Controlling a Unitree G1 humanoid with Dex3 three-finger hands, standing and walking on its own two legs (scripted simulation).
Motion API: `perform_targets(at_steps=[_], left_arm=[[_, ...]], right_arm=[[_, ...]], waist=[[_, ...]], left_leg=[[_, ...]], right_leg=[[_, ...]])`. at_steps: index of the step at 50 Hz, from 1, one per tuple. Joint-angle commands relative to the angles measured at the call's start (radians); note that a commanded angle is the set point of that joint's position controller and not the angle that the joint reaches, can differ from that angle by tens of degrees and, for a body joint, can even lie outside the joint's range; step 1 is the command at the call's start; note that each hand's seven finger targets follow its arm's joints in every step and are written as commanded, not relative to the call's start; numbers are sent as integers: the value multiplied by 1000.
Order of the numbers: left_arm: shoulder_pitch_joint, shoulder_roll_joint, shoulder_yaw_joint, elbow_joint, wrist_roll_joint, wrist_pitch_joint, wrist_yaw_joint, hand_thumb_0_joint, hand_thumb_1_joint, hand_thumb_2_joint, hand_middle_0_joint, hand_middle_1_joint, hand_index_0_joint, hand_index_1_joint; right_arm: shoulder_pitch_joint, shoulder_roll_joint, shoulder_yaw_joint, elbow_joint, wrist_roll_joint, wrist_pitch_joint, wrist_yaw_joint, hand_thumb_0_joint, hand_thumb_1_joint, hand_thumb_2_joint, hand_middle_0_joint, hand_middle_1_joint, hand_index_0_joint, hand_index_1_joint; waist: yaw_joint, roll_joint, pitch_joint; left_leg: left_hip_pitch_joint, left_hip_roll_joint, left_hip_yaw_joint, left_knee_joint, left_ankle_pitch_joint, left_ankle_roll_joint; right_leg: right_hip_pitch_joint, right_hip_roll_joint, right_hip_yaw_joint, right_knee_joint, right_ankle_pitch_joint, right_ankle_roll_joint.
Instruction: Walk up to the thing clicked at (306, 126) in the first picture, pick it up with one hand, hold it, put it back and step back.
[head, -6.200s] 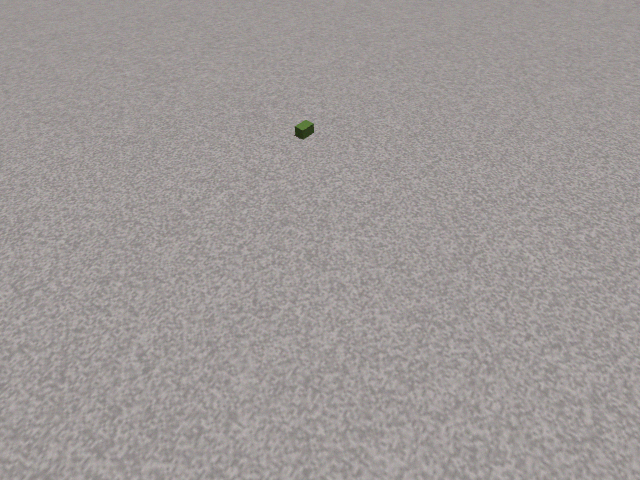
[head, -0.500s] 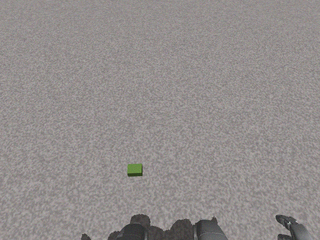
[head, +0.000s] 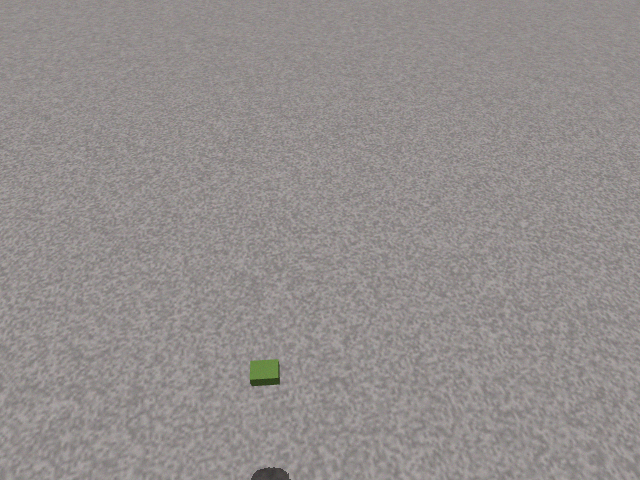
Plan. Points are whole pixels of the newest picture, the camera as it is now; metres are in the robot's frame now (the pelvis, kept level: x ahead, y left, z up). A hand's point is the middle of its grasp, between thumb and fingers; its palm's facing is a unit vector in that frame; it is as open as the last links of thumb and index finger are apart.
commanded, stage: walk up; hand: left
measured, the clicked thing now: (265, 372) +0.53 +0.18 -0.74
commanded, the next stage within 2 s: stand in 0.98 s
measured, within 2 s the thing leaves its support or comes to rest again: neither
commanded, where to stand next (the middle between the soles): +0.07 +0.00 m, yaw -2 degrees
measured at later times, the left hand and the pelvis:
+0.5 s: hand out of the picture +0.09 +0.24 -0.14, palm faces -0.03 -0.94 -0.33, open 7.4 cm; pelvis +0.00 -0.01 +0.01, yaw -1 degrees
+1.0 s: hand out of the picture +0.10 +0.24 -0.15, palm faces -0.04 -0.95 -0.32, open 7.4 cm; pelvis +0.02 -0.01 +0.01, yaw -1 degrees
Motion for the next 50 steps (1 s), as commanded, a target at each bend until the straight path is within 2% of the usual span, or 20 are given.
perform_targets(at_steps=[1, 3, 6, 11, 14, 21, 26, 29, 33, 41, 47, 49, 50], left_arm=[[-63, 199, 43, -36, -12, -20, 17, 0, 900, 900, -200, -300, -200, -300], [-64, 196, 39, -18, -12, -18, 16, 0, 900, 900, -200, -300, -200, -300], [-92, 192, 36, -4, -7, -14, 15, 0, 900, 900, -200, -300, -200, -300], [-95, 183, 36, 19, -4, -11, 12, 0, 900, 900, -200, -300, -200, -300], [-114, 182, 39, 27, 3, -12, 11, 0, 900, 900, -200, -300, -200, -300], [-108, 178, 45, 35, 5, -12, 9, 0, 900, 900, -200, -300, -200, -300], [-100, 180, 48, 40, 8, -10, 10, 0, 900, 900, -200, -300, -200, -300], [-97, 174, 50, 39, 9, -10, 9, 0, 900, 900, -200, -300, -200, -300], [-102, 174, 52, 38, 11, -9, 9, 0, 900, 900, -200, -300, -200, -300], [-80, 165, 51, 40, 7, -6, 12, 0, 900, 900, -200, -300, -200, -300], [-83, 161, 49, 40, 5, -3, 15, 0, 900, 900, -200, -300, -200, -300], [-79, 166, 46, 28, 6, -5, 16, 0, 900, 900, -200, -300, -200, -300], [-78, 168, 48, 29, 5, -4, 17, 0, 900, 900, -200, -300, -200, -300]], right_arm=[[-84, -244, -55, -48, 3, -36, -24, 0, -900, -900, 200, 300, 200, 300], [-99, -234, -56, -38, 6, -34, -25, 0, -900, -900, 200, 300, 200, 300], [-111, -231, -58, -24, 5, -28, -25, 0, -900, -900, 200, 300, 200, 300], [-127, -226, -57, -6, 2, -24, -22, 0, -900, -900, 200, 300, 200, 300], [-125, -227, -59, 4, -1, -23, -22, 0, -900, -900, 200, 300, 200, 300], [-128, -224, -58, 9, -4, -25, -22, 0, -900, -900, 200, 300, 200, 300], [-122, -216, -58, 12, -7, -21, -20, 0, -900, -900, 200, 300, 200, 300], [-110, -216, -59, 14, -8, -21, -18, 0, -900, -900, 200, 300, 200, 300], [-94, -215, -60, 21, -8, -23, -20, 0, -900, -900, 200, 300, 200, 300], [-85, -213, -62, 21, -6, -24, -26, 0, -900, -900, 200, 300, 200, 300], [-85, -214, -64, 19, -7, -21, -27, 0, -900, -900, 200, 300, 200, 300], [-77, -208, -59, 14, -8, -22, -28, 0, -900, -900, 200, 300, 200, 300], [-77, -206, -59, 15, -10, -23, -28, 0, -900, -900, 200, 300, 200, 300]], waist=[[5, 59, -155], [6, 48, -154], [-2, 28, -133], [3, 20, -106], [-8, 1, -103], [-3, 7, -117], [-3, 4, -75], [-4, 10, -77], [-9, 4, -96], [-6, 13, -124], [-9, 24, -107], [-14, 10, -117], [-11, 9, -107]], left_leg=[[70, 121, -132, -174, 270, 24], [99, 119, -121, -177, 289, 22], [96, 118, -112, -209, 242, 17], [112, 116, -110, -251, 182, 11], [112, 113, -102, -264, 136, 8], [141, 119, -93, -281, 161, 3], [130, 110, -96, -291, 83, 1], [115, 110, -104, -298, 48, 4], [117, 114, -102, -299, 71, 3], [145, 121, -93, -282, 202, 2], [134, 122, -94, -290, 225, 1], [144, 136, -99, -295, 257, -1], [127, 130, -99, -304, 227, -6]], right_leg=[[105, -98, 102, -109, 190, -47], [105, -103, 103, -135, 202, -46], [113, -108, 104, -176, 187, -38], [94, -108, 111, -221, 121, -31], [93, -110, 116, -247, 108, -31], [104, -111, 116, -258, 135, -28], [65, -107, 128, -286, 29, -28], [72, -102, 127, -295, 6, -26], [92, -102, 127, -283, 46, -29], [124, -102, 115, -257, 168, -27], [134, -101, 108, -250, 190, -23], [140, -106, 109, -243, 199, -28], [140, -105, 110, -249, 174, -28]])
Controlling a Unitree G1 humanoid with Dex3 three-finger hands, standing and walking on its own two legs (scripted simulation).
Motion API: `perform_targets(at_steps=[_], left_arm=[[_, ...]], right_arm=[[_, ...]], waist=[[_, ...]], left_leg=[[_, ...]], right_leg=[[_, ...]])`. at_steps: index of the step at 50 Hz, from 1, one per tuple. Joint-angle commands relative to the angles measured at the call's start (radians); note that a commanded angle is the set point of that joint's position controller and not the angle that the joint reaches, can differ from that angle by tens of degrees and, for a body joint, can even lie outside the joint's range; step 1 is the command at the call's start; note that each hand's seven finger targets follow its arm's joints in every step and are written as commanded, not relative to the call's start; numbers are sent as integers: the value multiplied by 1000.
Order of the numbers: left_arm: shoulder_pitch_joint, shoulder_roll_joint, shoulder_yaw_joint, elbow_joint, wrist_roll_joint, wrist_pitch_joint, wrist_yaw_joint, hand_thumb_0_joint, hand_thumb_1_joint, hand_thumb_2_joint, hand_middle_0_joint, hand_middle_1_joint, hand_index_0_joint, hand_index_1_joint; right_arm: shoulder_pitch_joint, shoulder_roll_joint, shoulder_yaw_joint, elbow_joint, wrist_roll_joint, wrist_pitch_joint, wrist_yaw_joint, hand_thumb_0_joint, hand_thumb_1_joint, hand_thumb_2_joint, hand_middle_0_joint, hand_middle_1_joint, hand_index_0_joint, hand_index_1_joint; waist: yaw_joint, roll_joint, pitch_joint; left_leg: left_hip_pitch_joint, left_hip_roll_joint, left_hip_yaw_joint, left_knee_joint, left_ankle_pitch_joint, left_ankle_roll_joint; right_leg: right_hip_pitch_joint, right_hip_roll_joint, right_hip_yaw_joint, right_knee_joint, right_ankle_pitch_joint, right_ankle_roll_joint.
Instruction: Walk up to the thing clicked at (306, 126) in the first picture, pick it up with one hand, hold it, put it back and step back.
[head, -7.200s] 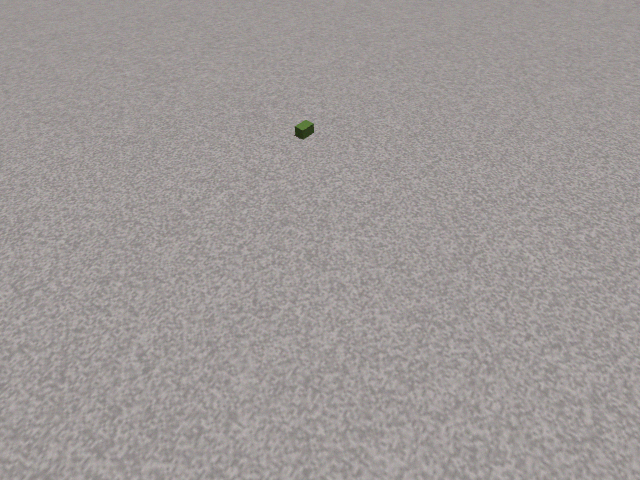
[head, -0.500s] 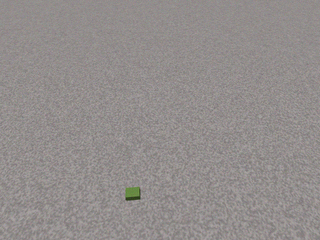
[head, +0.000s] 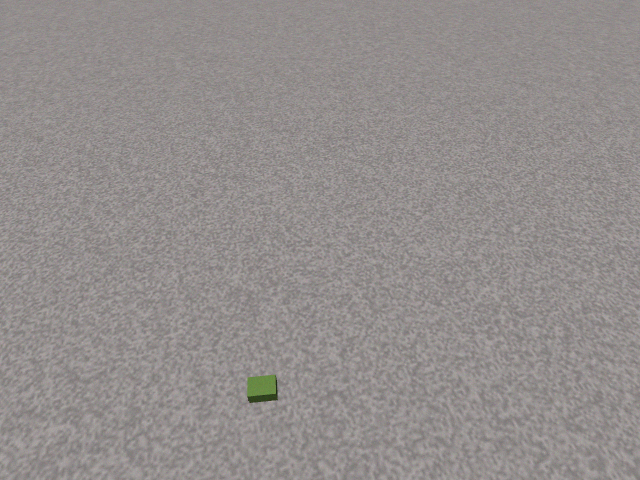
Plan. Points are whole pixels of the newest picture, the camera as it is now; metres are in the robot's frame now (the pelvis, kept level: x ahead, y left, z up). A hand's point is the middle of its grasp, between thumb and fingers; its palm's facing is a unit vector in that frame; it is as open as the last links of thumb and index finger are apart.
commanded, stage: stand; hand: left
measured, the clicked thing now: (262, 388) +0.51 +0.19 -0.76
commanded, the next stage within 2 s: none
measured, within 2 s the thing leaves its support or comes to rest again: neither
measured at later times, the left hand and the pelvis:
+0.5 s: hand out of the picture +0.09 +0.25 -0.16, palm faces -0.03 -0.94 -0.34, open 7.4 cm; pelvis +0.01 -0.01 +0.00, yaw +0 degrees
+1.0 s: hand out of the picture +0.08 +0.24 -0.16, palm faces -0.03 -0.94 -0.34, open 7.4 cm; pelvis +0.01 -0.01 +0.00, yaw +1 degrees
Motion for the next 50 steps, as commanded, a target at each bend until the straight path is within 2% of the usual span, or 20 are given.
perform_targets(at_steps=[1, 4, 6, 9, 13, 17, 25, 26, 29, 30, 31, 36, 43, 45, 50], left_arm=[[-38, 204, 36, -65, -5, -21, 19, 0, 900, 900, -200, -300, -200, -300], [-43, 205, 35, -70, -6, -24, 19, 0, 900, 900, -200, -300, -200, -300], [-39, 208, 36, -73, -5, -23, 18, 0, 900, 900, -200, -300, -200, -300], [-47, 211, 36, -80, -4, -23, 18, 0, 900, 900, -200, -300, -200, -300], [-38, 211, 33, -82, -4, -27, 18, 0, 900, 900, -200, -300, -200, -300], [-41, 214, 33, -83, -3, -28, 20, 0, 900, 900, -200, -300, -200, -300], [-34, 215, 28, -86, -4, -27, 22, 0, 900, 900, -200, -300, -200, -300], [-33, 214, 28, -84, -5, -26, 22, 0, 900, 900, -200, -300, -200, -300], [-31, 222, 28, -84, -2, -26, 22, 0, 900, 900, -200, -300, -200, -300], [-28, 220, 30, -80, -4, -25, 21, 0, 900, 900, -200, -300, -200, -300], [-30, 225, 30, -79, -4, -25, 21, 0, 900, 900, -200, -300, -200, -300], [-27, 221, 27, -85, -5, -26, 19, 0, 900, 900, -200, -300, -200, -300], [-16, 222, 27, -79, -3, -21, 19, 0, 900, 900, -200, -300, -200, -300], [-22, 220, 27, -86, -3, -23, 18, 0, 900, 900, -200, -300, -200, -300], [-12, 218, 24, -81, -5, -25, 20, 0, 900, 900, -200, -300, -200, -300]], right_arm=[[-58, -218, -36, -71, -2, -23, -17, 0, -900, -900, 200, 300, 200, 300], [-46, -218, -36, -70, -4, -25, -16, 0, -900, -900, 200, 300, 200, 300], [-53, -218, -36, -71, -3, -26, -17, 0, -900, -900, 200, 300, 200, 300], [-61, -211, -35, -78, -3, -27, -16, 0, -900, -900, 200, 300, 200, 300], [-59, -211, -35, -76, -2, -26, -15, 0, -900, -900, 200, 300, 200, 300], [-61, -210, -34, -79, -1, -25, -15, 0, -900, -900, 200, 300, 200, 300], [-61, -215, -37, -77, -2, -21, -14, 0, -900, -900, 200, 300, 200, 300], [-55, -210, -35, -77, -3, -20, -15, 0, -900, -900, 200, 300, 200, 300], [-59, -206, -34, -78, -2, -20, -13, 0, -900, -900, 200, 300, 200, 300], [-53, -212, -35, -78, -1, -20, -13, 0, -900, -900, 200, 300, 200, 300], [-54, -206, -34, -75, -2, -22, -13, 0, -900, -900, 200, 300, 200, 300], [-38, -208, -32, -73, -3, -23, -13, 0, -900, -900, 200, 300, 200, 300], [-33, -216, -33, -74, -2, -21, -14, 0, -900, -900, 200, 300, 200, 300], [-32, -222, -33, -76, -5, -23, -14, 0, -900, -900, 200, 300, 200, 300], [-32, -213, -32, -76, -2, -23, -14, 0, -900, -900, 200, 300, 200, 300]], waist=[[4, 20, -77], [2, 17, -86], [2, 31, -89], [1, 22, -100], [3, 13, -98], [1, -5, -103], [3, 7, -88], [1, 16, -82], [5, 6, -76], [3, 11, -78], [4, 3, -69], [3, 10, -79], [3, 18, -62], [5, 17, -90], [6, 7, -74]], left_leg=[[5, 132, -118, -67, 142, 6], [13, 134, -115, -63, 174, 6], [14, 133, -112, -67, 153, 5], [29, 137, -110, -61, 200, 3], [28, 135, -110, -61, 186, 6], [44, 139, -109, -56, 213, 6], [27, 135, -106, -60, 165, 5], [15, 130, -104, -66, 128, 6], [11, 132, -112, -71, 133, 7], [14, 129, -107, -74, 105, 8], [20, 133, -113, -74, 129, 5], [19, 133, -111, -72, 124, 5], [14, 126, -113, -81, 58, 6], [22, 133, -110, -69, 107, 10], [26, 133, -115, -63, 156, 8]], right_leg=[[21, -108, 93, -40, 94, -23], [30, -116, 100, -41, 117, -24], [31, -117, 101, -43, 106, -26], [34, -117, 94, -34, 138, -29], [42, -120, 93, -46, 149, -23], [44, -123, 91, -42, 180, -25], [45, -122, 94, -53, 142, -28], [36, -119, 96, -64, 109, -25], [40, -120, 90, -58, 107, -29], [33, -119, 94, -62, 83, -29], [32, -117, 94, -58, 92, -32], [31, -121, 99, -60, 92, -34], [1, -113, 97, -68, 29, -32], [28, -121, 101, -60, 80, -36], [31, -118, 94, -54, 128, -35]])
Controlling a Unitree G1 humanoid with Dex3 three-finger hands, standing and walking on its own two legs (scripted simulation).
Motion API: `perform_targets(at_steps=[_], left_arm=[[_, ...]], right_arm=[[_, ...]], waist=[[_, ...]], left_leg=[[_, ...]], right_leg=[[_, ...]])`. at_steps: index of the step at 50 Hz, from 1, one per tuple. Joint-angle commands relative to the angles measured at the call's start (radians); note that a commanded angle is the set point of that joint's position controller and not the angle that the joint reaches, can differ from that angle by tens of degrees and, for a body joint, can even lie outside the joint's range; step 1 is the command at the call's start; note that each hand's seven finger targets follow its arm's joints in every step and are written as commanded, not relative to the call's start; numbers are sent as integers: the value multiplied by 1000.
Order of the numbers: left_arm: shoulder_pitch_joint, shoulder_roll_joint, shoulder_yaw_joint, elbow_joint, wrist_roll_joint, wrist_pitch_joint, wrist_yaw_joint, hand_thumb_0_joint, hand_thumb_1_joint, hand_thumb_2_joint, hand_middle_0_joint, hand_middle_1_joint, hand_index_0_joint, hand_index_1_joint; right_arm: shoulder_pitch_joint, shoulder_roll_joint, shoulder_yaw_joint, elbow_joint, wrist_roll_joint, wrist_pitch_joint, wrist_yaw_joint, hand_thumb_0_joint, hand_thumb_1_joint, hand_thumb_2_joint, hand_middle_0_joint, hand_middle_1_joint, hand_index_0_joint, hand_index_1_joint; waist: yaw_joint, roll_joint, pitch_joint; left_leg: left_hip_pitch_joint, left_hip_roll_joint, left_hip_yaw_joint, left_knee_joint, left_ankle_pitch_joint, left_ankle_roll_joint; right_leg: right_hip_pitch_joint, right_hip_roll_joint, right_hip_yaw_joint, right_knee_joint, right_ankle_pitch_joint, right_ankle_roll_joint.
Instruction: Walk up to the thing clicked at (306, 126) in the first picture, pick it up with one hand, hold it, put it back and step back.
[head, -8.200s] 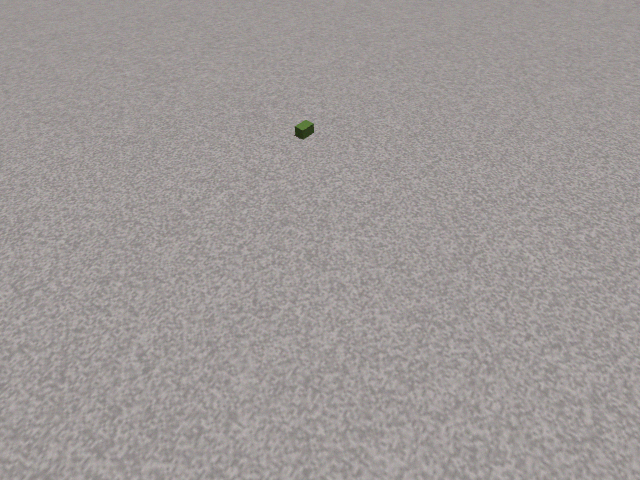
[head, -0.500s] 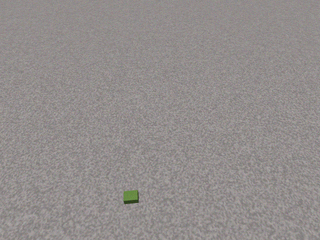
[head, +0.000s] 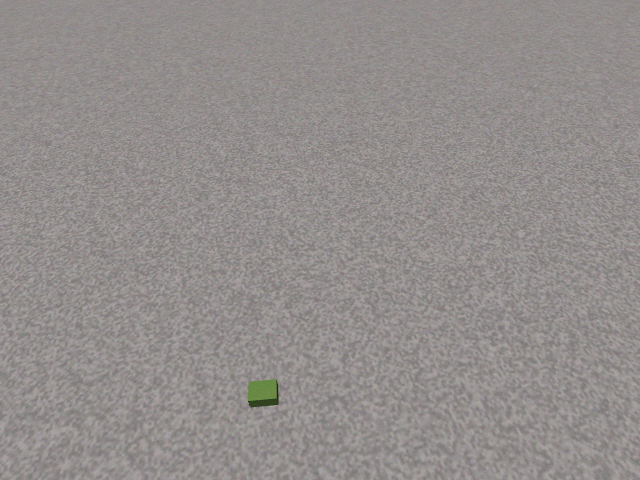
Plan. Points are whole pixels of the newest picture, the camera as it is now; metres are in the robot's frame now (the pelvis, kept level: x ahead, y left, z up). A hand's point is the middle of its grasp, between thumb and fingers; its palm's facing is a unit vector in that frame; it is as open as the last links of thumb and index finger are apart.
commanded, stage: stand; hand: left
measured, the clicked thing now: (263, 393) +0.50 +0.20 -0.76
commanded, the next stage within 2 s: none
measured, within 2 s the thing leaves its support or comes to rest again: neither
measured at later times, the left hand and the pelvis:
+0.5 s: hand out of the picture +0.08 +0.25 -0.16, palm faces -0.04 -0.94 -0.35, open 7.4 cm; pelvis +0.01 -0.01 +0.00, yaw +0 degrees
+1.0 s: hand out of the picture +0.08 +0.25 -0.16, palm faces -0.04 -0.94 -0.35, open 7.4 cm; pelvis +0.01 -0.01 +0.00, yaw +0 degrees
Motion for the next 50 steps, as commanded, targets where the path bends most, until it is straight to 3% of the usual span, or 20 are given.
perform_targets(at_steps=[1, 12, 20, 31, 50], left_arm=[[-40, 211, 42, -61, -5, -24, 16, 0, 900, 900, -200, -300, -200, -300], [-49, 215, 43, -62, -7, -21, 17, 0, 900, 900, -200, -300, -200, -300], [-50, 212, 42, -66, -5, -23, 17, 0, 900, 900, -200, -300, -200, -300], [-47, 218, 44, -67, -8, -24, 19, 0, 900, 900, -200, -300, -200, -300], [-45, 215, 45, -70, -6, -23, 17, 0, 900, 900, -200, -300, -200, -300]], right_arm=[[-49, -212, -39, -68, 0, -24, -16, 0, -900, -900, 200, 300, 200, 300], [-47, -206, -33, -75, 0, -22, -18, 0, -900, -900, 200, 300, 200, 300], [-45, -216, -35, -80, 1, -24, -19, 0, -900, -900, 200, 300, 200, 300], [-35, -210, -34, -81, 0, -19, -19, 0, -900, -900, 200, 300, 200, 300], [-32, -211, -33, -87, 0, -22, -21, 0, -900, -900, 200, 300, 200, 300]], waist=[[2, -3, -86], [0, 14, -54], [2, 18, -74], [0, 13, -66], [3, 1, -71]], left_leg=[[20, 122, -95, -34, 150, 29], [1, 120, -93, -40, 113, 24], [22, 128, -94, -33, 161, 26], [13, 124, -88, -31, 128, 26], [27, 128, -88, -32, 180, 26]], right_leg=[[18, -132, 110, -48, 142, -17], [8, -130, 115, -57, 110, -18], [19, -131, 113, -44, 161, -21], [28, -132, 117, -56, 153, -20], [30, -130, 110, -41, 191, -23]])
